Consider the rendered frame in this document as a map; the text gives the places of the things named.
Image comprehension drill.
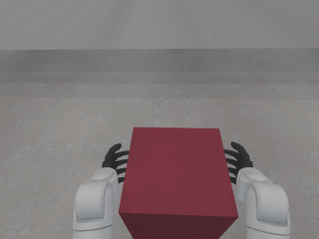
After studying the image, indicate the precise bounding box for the left robot forearm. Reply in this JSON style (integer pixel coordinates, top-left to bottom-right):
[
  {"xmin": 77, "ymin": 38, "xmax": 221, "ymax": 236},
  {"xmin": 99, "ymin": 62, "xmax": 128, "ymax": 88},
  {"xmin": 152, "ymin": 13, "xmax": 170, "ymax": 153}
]
[{"xmin": 73, "ymin": 167, "xmax": 120, "ymax": 239}]

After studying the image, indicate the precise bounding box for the carton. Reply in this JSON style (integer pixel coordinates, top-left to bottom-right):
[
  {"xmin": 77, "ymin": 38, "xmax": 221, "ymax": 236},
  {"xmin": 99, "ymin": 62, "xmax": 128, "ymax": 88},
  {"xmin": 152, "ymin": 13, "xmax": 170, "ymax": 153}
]
[{"xmin": 119, "ymin": 126, "xmax": 238, "ymax": 239}]

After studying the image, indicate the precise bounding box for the right robot forearm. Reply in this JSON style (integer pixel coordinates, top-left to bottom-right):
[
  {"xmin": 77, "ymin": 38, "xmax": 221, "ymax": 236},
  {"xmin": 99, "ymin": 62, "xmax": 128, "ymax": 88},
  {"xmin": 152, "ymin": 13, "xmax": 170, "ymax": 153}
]
[{"xmin": 236, "ymin": 167, "xmax": 291, "ymax": 239}]

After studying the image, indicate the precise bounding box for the robot right hand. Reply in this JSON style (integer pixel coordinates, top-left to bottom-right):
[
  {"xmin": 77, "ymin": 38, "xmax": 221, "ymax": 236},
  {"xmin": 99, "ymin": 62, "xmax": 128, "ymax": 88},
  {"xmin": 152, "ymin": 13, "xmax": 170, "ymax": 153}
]
[{"xmin": 224, "ymin": 141, "xmax": 253, "ymax": 185}]

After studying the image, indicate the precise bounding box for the robot left hand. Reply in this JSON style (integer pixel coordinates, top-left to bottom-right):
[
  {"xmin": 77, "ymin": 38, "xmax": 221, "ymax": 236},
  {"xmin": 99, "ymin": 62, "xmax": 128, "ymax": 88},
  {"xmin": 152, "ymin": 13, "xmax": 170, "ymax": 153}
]
[{"xmin": 102, "ymin": 143, "xmax": 130, "ymax": 183}]

